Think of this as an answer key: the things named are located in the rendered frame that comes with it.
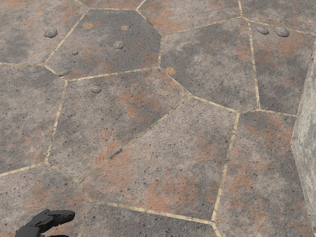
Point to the robot left hand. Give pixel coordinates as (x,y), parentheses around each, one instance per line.
(43,221)

